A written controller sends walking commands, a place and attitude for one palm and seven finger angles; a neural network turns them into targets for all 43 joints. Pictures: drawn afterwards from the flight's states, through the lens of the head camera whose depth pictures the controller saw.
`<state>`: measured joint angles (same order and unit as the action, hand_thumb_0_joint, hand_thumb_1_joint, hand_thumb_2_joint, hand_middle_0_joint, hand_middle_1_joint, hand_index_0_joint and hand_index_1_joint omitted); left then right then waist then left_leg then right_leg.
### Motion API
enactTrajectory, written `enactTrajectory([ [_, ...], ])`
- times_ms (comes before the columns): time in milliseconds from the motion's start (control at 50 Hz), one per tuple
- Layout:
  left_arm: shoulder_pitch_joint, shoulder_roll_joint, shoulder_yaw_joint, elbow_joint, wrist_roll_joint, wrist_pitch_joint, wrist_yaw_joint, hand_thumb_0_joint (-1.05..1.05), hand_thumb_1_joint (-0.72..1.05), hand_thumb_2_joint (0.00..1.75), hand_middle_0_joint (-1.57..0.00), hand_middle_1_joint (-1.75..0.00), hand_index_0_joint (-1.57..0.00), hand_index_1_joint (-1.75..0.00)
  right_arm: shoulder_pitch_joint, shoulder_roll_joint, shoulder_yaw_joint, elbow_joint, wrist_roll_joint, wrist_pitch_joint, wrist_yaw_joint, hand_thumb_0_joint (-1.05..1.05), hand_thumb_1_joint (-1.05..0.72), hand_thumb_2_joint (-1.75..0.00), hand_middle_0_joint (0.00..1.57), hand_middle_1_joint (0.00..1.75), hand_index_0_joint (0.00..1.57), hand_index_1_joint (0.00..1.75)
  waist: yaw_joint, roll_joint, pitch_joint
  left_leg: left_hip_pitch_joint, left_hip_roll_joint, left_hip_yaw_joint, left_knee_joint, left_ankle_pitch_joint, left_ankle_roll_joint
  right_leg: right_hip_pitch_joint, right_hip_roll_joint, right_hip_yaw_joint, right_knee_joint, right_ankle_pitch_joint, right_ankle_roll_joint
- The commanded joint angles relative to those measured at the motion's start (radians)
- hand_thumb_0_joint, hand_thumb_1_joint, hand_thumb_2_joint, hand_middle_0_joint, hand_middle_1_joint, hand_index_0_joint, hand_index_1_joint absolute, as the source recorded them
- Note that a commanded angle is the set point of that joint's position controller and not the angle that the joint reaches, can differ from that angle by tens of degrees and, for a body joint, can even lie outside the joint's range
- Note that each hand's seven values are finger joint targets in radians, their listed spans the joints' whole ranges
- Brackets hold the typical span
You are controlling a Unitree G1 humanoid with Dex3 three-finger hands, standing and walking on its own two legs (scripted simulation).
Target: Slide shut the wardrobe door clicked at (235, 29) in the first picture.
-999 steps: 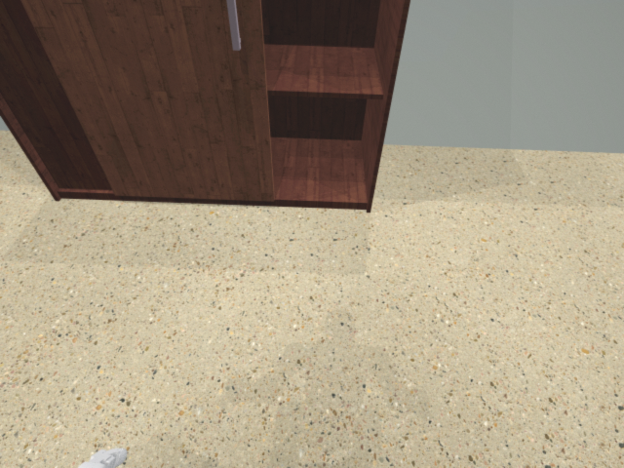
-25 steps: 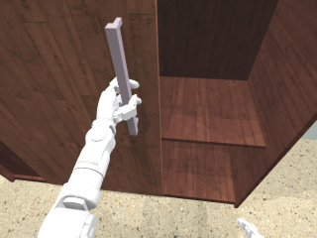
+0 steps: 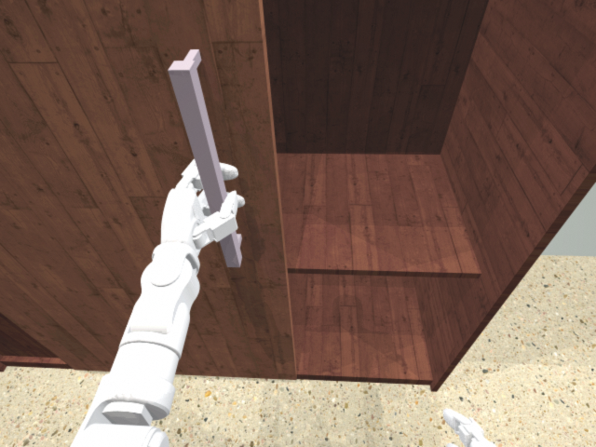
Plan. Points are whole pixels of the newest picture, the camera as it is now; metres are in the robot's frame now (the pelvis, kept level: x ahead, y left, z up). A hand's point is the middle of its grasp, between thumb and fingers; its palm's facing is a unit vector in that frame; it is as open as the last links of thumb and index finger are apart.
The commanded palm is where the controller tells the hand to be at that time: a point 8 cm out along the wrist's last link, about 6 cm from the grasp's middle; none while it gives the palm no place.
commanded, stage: grip the handle and tug to test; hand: left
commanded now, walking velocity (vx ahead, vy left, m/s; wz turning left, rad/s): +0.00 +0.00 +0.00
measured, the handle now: (217, 178) +0.44 +0.12 +0.15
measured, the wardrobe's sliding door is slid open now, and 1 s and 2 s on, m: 0.44 0.43 0.27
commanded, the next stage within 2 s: tug the door sideways, standing still in 0.18 s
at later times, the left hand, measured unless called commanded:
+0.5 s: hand (229, 216) +0.38 +0.10 +0.13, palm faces -0.02 -1.00 -0.01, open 6.0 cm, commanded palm +0.36 +0.13 +0.13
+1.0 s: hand (232, 216) +0.39 +0.10 +0.13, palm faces +0.02 -0.99 -0.15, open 6.1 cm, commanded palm +0.37 +0.12 +0.13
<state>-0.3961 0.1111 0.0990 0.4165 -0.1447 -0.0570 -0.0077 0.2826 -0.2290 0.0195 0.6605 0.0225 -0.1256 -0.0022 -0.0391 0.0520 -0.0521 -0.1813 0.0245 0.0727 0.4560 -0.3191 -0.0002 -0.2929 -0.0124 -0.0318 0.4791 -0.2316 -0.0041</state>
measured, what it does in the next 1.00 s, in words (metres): stands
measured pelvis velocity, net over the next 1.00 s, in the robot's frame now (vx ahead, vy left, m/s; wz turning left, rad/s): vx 0.02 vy -0.01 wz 0.08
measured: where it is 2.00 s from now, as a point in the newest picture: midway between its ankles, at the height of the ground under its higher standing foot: outside the picture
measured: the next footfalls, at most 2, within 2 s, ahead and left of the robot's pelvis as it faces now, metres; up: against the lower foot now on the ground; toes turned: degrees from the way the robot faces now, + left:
right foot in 1.12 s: +0.14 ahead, -0.10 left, +0.00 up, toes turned +2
left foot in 1.36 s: +0.04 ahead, +0.06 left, +0.00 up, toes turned +12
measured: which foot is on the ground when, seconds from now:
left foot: down 0.00-1.00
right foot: down 0.00-0.90, up 0.92-1.00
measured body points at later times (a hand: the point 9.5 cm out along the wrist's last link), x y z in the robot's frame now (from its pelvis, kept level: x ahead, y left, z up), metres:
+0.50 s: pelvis +0.06 +0.00 +0.00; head +0.08 -0.02 +0.45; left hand +0.38 +0.15 +0.13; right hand +0.24 -0.22 -0.10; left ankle -0.05 +0.12 -0.73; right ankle +0.01 -0.12 -0.74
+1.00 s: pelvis +0.02 -0.01 -0.01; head +0.07 -0.03 +0.44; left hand +0.38 +0.15 +0.14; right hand +0.21 -0.19 -0.13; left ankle -0.05 +0.11 -0.74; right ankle +0.04 -0.11 -0.71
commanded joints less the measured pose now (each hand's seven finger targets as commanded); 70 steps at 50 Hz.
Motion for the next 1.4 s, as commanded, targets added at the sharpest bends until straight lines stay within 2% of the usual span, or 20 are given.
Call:
enactTrajectory([
  [0, -0.149, 0.094, -0.007, -0.392, -0.002, -0.093, -0.048, 0.00, 0.90, 0.90, -0.45, -1.40, -0.45, -1.40, -0.112, -0.104, -0.042, -0.175, 0.008, -0.045, -0.002, 0.00, -0.90, -0.90, 0.20, 0.30, 0.20, 0.30, 0.077, -0.082, -0.319, 0.031, -0.013, -0.020, -0.018, 0.507, 0.006, 0.293, 0.004, -0.008, 0.012, 0.529, -0.026],
  [260, 0.172, 0.050, -0.073, -0.765, 0.005, 0.027, -0.036, 0.00, 0.90, 0.90, -0.45, -1.40, -0.45, -1.40, -0.141, -0.086, -0.044, -0.237, 0.003, -0.004, 0.018, 0.00, -0.90, -0.90, 0.20, 0.30, 0.20, 0.30, 0.073, -0.047, -0.312, 0.109, -0.004, -0.022, 0.007, 0.715, 0.004, 0.309, 0.002, -0.019, 0.007, 0.695, -0.023],
  [440, -0.199, -0.050, -0.210, -0.671, 0.030, 0.079, 0.015, 0.00, 0.90, 0.90, -0.45, -1.40, -0.45, -1.40, -0.130, -0.085, -0.043, -0.167, -0.002, 0.024, -0.002, 0.00, -0.90, -0.90, 0.20, 0.30, 0.20, 0.30, -0.018, -0.070, -0.245, 0.152, -0.002, -0.061, 0.054, 0.711, 0.009, 0.171, 0.009, -0.032, 0.014, 0.631, -0.017],
  [720, -0.357, -0.227, -0.437, -0.592, 0.066, 0.020, 0.012, 0.00, 0.90, 0.90, -0.45, -1.40, -0.45, -1.40, -0.160, -0.058, -0.036, -0.156, -0.011, 0.031, 0.027, 0.00, -0.90, -0.90, 0.20, 0.30, 0.20, 0.30, -0.035, -0.073, -0.310, 0.177, -0.003, -0.120, 0.092, 0.727, 0.014, 0.097, 0.003, -0.050, 0.066, 0.518, -0.020],
  [740, -0.381, -0.194, -0.406, -0.562, 0.066, 0.017, 0.013, 0.00, 0.90, 0.90, -0.45, -1.40, -0.45, -1.40, -0.154, -0.064, -0.037, -0.146, -0.013, 0.033, 0.025, 0.00, -0.90, -0.90, 0.20, 0.30, 0.20, 0.30, -0.033, -0.068, -0.313, 0.170, -0.007, -0.117, 0.094, 0.708, 0.012, 0.096, 0.003, -0.048, 0.067, 0.514, -0.021],
  [760, -0.500, 0.221, -0.116, -0.681, 0.119, -0.074, 0.063, 0.00, 0.90, 0.90, -0.45, -1.40, -0.45, -1.40, -0.186, -0.096, -0.042, -0.174, -0.020, 0.061, -0.016, 0.00, -0.90, -0.90, 0.20, 0.30, 0.20, 0.30, 0.019, -0.093, -0.278, 0.156, 0.036, -0.121, 0.057, 0.606, 0.034, 0.160, -0.048, 0.018, 0.030, 0.483, -0.014],
  [780, -0.409, 0.070, -0.223, -0.589, 0.127, -0.089, 0.057, 0.00, 0.90, 0.90, -0.45, -1.40, -0.45, -1.40, -0.199, -0.069, -0.037, -0.167, -0.028, 0.082, -0.028, 0.00, -0.90, -0.90, 0.20, 0.30, 0.20, 0.30, 0.004, -0.132, -0.256, 0.164, 0.039, -0.113, 0.052, 0.611, 0.037, 0.166, -0.051, 0.005, 0.049, 0.536, -0.012],
  [820, -0.350, -0.023, -0.289, -0.535, 0.120, -0.103, 0.043, 0.00, 0.90, 0.90, -0.45, -1.40, -0.45, -1.40, -0.191, -0.061, -0.035, -0.175, -0.030, 0.098, -0.035, 0.00, -0.90, -0.90, 0.20, 0.30, 0.20, 0.30, -0.007, -0.061, -0.247, 0.239, 0.097, -0.152, 0.092, 0.854, 0.041, 0.070, -0.037, -0.013, 0.130, 0.555, -0.004],
  [880, -0.399, -0.068, -0.323, -0.563, 0.120, -0.114, 0.033, 0.00, 0.90, 0.90, -0.45, -1.40, -0.45, -1.40, -0.170, -0.056, -0.051, -0.180, -0.060, 0.134, -0.018, 0.00, -0.90, -0.90, 0.20, 0.30, 0.20, 0.30, -0.036, 0.188, -0.264, 0.569, 0.224, -0.272, 0.081, 1.175, 0.087, -0.320, 0.032, -0.027, 0.391, -0.147, 0.006],
  [960, -0.437, -0.023, -0.270, -0.530, 0.108, -0.099, 0.055, 0.00, 0.90, 0.90, -0.45, -1.40, -0.45, -1.40, -0.220, -0.054, -0.044, -0.213, -0.044, 0.178, -0.031, 0.00, -0.90, -0.90, 0.20, 0.30, 0.20, 0.30, -0.023, 0.067, -0.193, 0.457, 0.270, -0.277, 0.085, 0.861, 0.143, -0.282, 0.019, -0.015, 0.350, -0.174, -0.023],
  [1080, -0.477, -0.079, -0.340, -0.507, 0.106, -0.109, 0.043, 0.00, 0.90, 0.90, -0.45, -1.40, -0.45, -1.40, -0.294, -0.058, -0.030, -0.225, -0.013, 0.180, -0.048, 0.00, -0.90, -0.90, 0.20, 0.30, 0.20, 0.30, 0.006, 0.095, -0.126, -0.031, 0.247, -0.142, 0.180, 0.511, 0.099, 0.252, 0.029, -0.015, 0.116, 0.022, -0.049],
  [1100, -0.478, -0.079, -0.354, -0.520, 0.111, -0.105, 0.041, 0.00, 0.90, 0.90, -0.45, -1.40, -0.45, -1.40, -0.305, -0.053, -0.029, -0.219, -0.001, 0.182, -0.050, 0.00, -0.90, -0.90, 0.20, 0.30, 0.20, 0.30, 0.015, -0.004, -0.126, -0.114, 0.193, -0.099, 0.296, 0.367, 0.079, 0.329, -0.012, 0.048, 0.055, 0.127, -0.069],
  [1140, -0.453, -0.090, -0.362, -0.512, 0.111, -0.112, 0.043, 0.00, 0.90, 0.90, -0.45, -1.40, -0.45, -1.40, -0.291, -0.025, -0.043, -0.226, 0.007, 0.164, -0.047, 0.00, -0.90, -0.90, 0.20, 0.30, 0.20, 0.30, 0.018, -0.339, -0.130, -0.210, -0.054, -0.064, 0.651, -0.264, 0.001, 0.267, -0.262, 0.485, -0.233, 0.130, -0.206],
  [1160, -0.434, -0.099, -0.355, -0.458, 0.113, -0.116, 0.048, 0.00, 0.90, 0.90, -0.45, -1.40, -0.45, -1.40, -0.259, -0.056, -0.066, -0.200, 0.011, 0.150, -0.046, 0.00, -0.90, -0.90, 0.20, 0.30, 0.20, 0.30, 0.024, -0.364, -0.123, -0.209, -0.026, -0.147, 0.775, -0.263, -0.003, 0.206, -0.281, 0.522, -0.263, 0.056, -0.206],
  [1240, -0.535, -0.161, -0.416, -0.536, 0.110, -0.169, 0.061, 0.00, 0.90, 0.90, -0.45, -1.40, -0.45, -1.40, -0.267, -0.024, -0.043, -0.170, 0.009, 0.116, -0.033, 0.00, -0.90, -0.90, 0.20, 0.30, 0.20, 0.30, -0.012, -0.184, -0.146, -0.062, 0.011, -0.072, 0.383, -0.200, -0.004, 0.153, -0.179, 0.207, -0.156, 0.217, -0.168],
  [1280, -0.508, -0.166, -0.435, -0.538, 0.105, -0.184, 0.065, 0.00, 0.90, 0.90, -0.45, -1.40, -0.45, -1.40, -0.275, -0.022, -0.041, -0.169, 0.011, 0.111, -0.031, 0.00, -0.90, -0.90, 0.20, 0.30, 0.20, 0.30, -0.015, -0.161, -0.183, 0.054, -0.004, -0.018, 0.132, -0.061, -0.003, 0.143, -0.148, 0.165, -0.113, 0.219, -0.140],
  [1320, -0.513, -0.161, -0.461, -0.583, 0.090, -0.199, 0.061, 0.00, 0.90, 0.90, -0.45, -1.40, -0.45, -1.40, -0.266, -0.045, -0.058, -0.181, 0.008, 0.097, -0.037, 0.00, -0.90, -0.90, 0.20, 0.30, 0.20, 0.30, -0.030, 0.011, -0.209, 0.278, 0.150, -0.114, -0.089, 0.176, 0.043, -0.030, -0.087, 0.101, 0.126, 0.178, -0.071],
  [1340, -0.513, -0.170, -0.479, -0.623, 0.082, -0.197, 0.049, 0.00, 0.90, 0.90, -0.45, -1.40, -0.45, -1.40, -0.270, -0.085, -0.077, -0.217, 0.001, 0.096, -0.029, 0.00, -0.90, -0.90, 0.20, 0.30, 0.20, 0.30, -0.018, 0.210, -0.200, 0.321, 0.406, -0.407, -0.115, 0.374, 0.159, -0.200, -0.014, 0.060, 0.401, -0.085, -0.021],
  [1360, -0.481, -0.163, -0.479, -0.626, 0.095, -0.182, 0.039, 0.00, 0.90, 0.90, -0.45, -1.40, -0.45, -1.40, -0.276, -0.080, -0.081, -0.233, 0.003, 0.109, -0.014, 0.00, -0.90, -0.90, 0.20, 0.30, 0.20, 0.30, 0.012, 0.164, -0.207, 0.341, 0.528, -0.520, -0.081, 0.593, 0.248, -0.268, -0.025, 0.143, 0.623, -0.221, -0.015],
  [1380, -0.471, -0.144, -0.444, -0.646, 0.095, -0.168, 0.037, 0.00, 0.90, 0.90, -0.45, -1.40, -0.45, -1.40, -0.300, -0.103, -0.090, -0.250, 0.008, 0.116, -0.003, 0.00, -0.90, -0.90, 0.20, 0.30, 0.20, 0.30, 0.030, 0.046, -0.214, 0.376, 0.559, -0.484, -0.064, 0.634, 0.265, -0.327, -0.032, 0.196, 0.725, -0.234, -0.022],
])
